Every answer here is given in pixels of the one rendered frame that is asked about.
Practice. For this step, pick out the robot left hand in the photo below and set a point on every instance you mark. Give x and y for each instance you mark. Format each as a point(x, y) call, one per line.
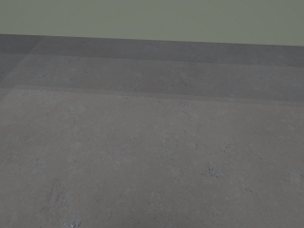
point(72, 223)

